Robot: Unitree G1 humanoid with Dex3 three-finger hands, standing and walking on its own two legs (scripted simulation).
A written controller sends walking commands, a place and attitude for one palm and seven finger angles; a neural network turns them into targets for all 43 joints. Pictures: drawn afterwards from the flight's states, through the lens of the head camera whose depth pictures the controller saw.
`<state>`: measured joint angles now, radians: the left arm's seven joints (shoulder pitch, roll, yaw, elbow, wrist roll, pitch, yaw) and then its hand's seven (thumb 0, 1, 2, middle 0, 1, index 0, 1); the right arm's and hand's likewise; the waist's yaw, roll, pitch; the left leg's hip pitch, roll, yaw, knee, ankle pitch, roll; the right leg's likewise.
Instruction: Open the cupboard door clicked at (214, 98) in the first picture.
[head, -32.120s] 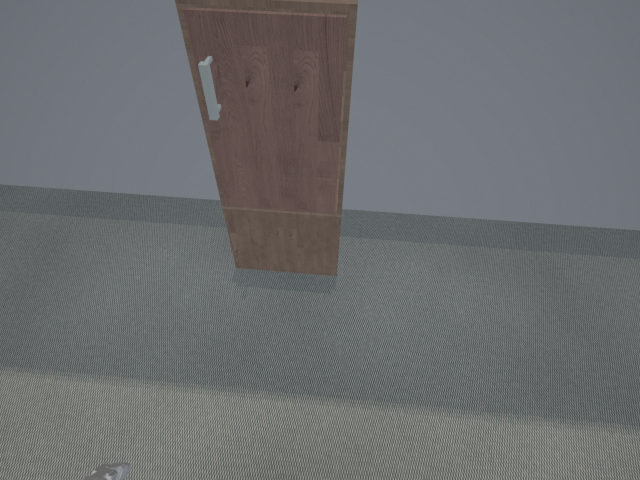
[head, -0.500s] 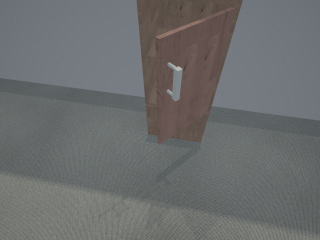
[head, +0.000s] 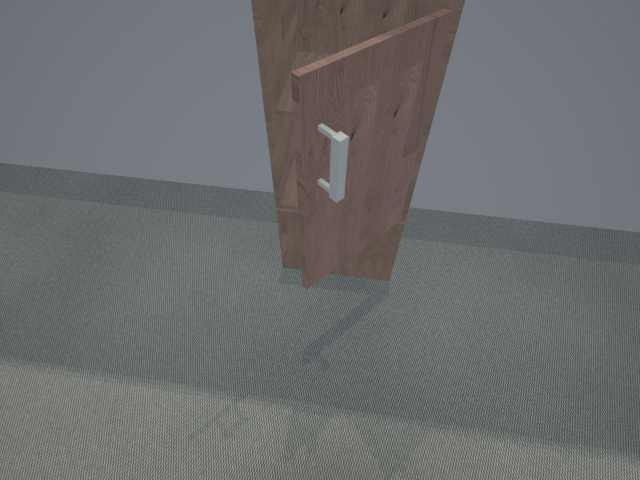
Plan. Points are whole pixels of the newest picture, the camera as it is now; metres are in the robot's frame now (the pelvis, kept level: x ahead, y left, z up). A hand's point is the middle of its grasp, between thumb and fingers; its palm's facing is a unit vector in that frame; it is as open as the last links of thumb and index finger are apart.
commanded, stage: walk to a spot facing it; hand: left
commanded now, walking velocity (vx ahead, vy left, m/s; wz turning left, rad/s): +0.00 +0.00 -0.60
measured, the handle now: (330, 163) +0.62 +0.02 +0.01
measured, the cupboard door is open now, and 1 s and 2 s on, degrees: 49 49 49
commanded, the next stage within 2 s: none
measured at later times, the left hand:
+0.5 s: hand out of the picture +0.07 +0.16 -0.16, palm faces -0.19 -0.94 -0.27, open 7.3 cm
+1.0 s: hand (231, 433) +0.21 +0.15 -0.16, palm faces -0.52 -0.82 -0.25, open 7.3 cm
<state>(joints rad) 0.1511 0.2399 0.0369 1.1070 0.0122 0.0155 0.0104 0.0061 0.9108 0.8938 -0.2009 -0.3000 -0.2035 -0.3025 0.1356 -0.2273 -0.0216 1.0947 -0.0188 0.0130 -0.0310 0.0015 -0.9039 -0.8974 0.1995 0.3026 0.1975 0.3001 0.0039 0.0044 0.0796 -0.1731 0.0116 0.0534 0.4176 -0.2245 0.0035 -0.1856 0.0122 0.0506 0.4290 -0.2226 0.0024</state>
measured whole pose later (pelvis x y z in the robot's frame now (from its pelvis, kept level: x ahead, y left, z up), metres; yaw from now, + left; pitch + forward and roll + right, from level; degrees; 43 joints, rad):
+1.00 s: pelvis +0.00 +0.01 +0.00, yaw -35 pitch +0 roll -2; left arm 0.16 0.28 0.10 0.89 0.02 0.06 -0.04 0.01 0.91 0.89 -0.20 -0.30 -0.20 -0.30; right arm 0.22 -0.21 -0.03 0.91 -0.04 0.02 -0.03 0.00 -0.90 -0.90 0.20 0.30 0.20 0.30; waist 0.01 0.01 0.10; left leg -0.24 0.13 0.11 0.54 -0.30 -0.03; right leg -0.42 -0.02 -0.04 0.82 -0.42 0.04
